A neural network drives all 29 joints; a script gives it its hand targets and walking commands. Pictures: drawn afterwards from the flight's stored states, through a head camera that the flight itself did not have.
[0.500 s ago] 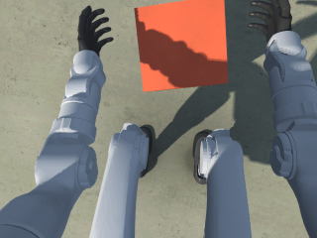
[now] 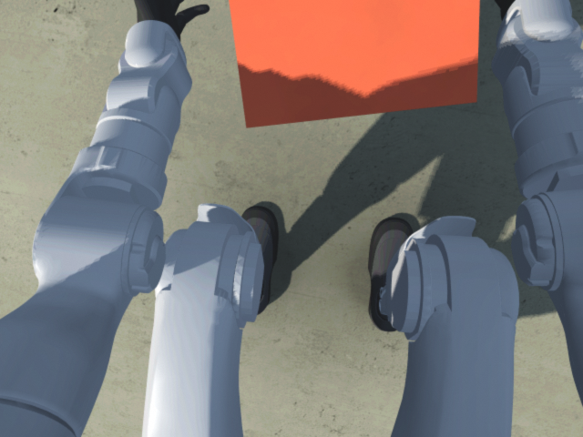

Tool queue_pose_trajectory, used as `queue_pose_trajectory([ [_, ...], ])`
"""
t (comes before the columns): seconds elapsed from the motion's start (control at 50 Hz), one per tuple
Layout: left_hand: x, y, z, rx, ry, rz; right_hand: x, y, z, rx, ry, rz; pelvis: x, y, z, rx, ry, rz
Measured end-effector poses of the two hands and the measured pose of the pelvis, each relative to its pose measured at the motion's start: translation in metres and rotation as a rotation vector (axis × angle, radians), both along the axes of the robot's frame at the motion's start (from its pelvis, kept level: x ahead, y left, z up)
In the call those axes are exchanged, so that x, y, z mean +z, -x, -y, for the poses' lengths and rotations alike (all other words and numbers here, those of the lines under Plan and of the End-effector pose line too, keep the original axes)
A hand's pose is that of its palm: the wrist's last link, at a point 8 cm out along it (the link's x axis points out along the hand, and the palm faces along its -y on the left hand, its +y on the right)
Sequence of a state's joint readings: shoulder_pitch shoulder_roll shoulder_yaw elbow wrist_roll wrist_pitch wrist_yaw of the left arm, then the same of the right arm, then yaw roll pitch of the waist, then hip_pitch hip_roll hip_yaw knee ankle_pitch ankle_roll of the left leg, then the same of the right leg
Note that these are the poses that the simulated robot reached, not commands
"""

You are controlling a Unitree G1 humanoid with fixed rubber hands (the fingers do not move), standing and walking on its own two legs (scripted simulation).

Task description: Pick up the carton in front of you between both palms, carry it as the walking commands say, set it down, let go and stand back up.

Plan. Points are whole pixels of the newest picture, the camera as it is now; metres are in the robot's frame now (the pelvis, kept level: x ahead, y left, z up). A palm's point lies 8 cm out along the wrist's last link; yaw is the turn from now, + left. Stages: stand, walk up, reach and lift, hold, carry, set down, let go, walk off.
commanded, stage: reach and lift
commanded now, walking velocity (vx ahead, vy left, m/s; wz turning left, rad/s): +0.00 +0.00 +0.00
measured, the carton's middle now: (344, 29) +0.52 -0.02 -0.24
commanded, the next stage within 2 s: none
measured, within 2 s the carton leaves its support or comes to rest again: leaves its support in 0.66 s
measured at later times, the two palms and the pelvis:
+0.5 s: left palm (192, 13) +0.52 +0.13 -0.17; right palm out of the picture +0.53 -0.17 -0.17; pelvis -0.01 +0.00 +0.01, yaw +0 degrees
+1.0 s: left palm out of the picture +0.49 +0.13 -0.03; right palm out of the picture +0.50 -0.17 -0.04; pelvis +0.00 +0.00 +0.04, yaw -3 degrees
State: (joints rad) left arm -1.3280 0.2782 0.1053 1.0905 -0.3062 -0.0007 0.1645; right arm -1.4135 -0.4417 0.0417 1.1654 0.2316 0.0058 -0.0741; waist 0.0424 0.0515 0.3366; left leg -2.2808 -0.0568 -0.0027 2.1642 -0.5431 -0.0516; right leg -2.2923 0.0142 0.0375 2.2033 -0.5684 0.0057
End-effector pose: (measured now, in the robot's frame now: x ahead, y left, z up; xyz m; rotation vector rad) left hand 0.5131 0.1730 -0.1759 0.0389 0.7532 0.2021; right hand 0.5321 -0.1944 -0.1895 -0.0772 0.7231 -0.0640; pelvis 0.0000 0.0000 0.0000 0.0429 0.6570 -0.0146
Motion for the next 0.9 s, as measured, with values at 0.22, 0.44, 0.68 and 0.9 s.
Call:
queue_pose_trajectory([
  [0.22, 0.007, 0.006, 0.008, -0.008, 0.016, 0.002, 0.015, 0.001, -0.006, 0.005, 0.001, -0.004, 0.003, 0.0, 0.0, -0.002, 0.002, -0.025],
  [0.44, 0.01, -0.004, 0.038, -0.027, 0.04, 0.016, 0.014, 0.001, -0.026, 0.028, -0.013, -0.007, 0.007, 0.006, -0.002, -0.003, 0.005, -0.02],
  [0.68, 0.017, -0.009, 0.035, 0.015, 0.036, -0.003, 0.021, -0.004, -0.031, 0.033, 0.002, -0.045, -0.003, 0.0, 0.001, -0.01, 0.004, 0.007],
  [0.9, 0.093, 0.009, 0.043, 0.032, 0.079, 0.104, 0.1, 0.019, -0.024, -0.027, -0.036, 0.054, 0.014, -0.001, -0.002, -0.025, 0.012, 0.009],
])
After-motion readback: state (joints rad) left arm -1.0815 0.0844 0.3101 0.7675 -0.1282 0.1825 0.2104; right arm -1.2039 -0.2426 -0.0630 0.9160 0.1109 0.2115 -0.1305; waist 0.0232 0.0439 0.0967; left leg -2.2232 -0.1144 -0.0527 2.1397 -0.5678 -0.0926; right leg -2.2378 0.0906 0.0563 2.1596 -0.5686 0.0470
